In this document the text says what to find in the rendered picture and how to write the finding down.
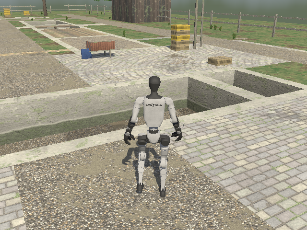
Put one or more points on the robot right hand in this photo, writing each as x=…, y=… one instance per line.
x=175, y=135

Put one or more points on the left robot foot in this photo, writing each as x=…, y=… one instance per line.
x=140, y=187

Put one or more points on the robot left forearm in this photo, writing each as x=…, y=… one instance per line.
x=129, y=127

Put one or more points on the robot right forearm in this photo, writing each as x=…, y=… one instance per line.
x=177, y=126

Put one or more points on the robot left upper arm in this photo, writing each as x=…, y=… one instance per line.
x=136, y=109

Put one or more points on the robot right upper arm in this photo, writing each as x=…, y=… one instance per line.
x=171, y=109

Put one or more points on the humanoid robot torso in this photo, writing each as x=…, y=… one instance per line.
x=153, y=113

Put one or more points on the robot left hand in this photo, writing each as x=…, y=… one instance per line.
x=126, y=138

